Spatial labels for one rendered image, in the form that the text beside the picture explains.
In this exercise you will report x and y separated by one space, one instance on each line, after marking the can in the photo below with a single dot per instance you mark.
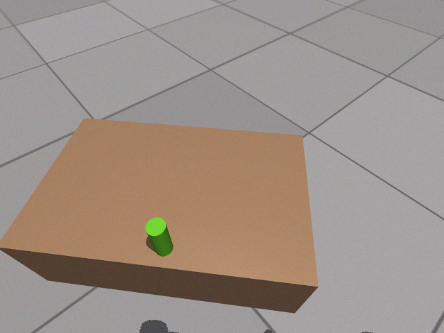
158 233

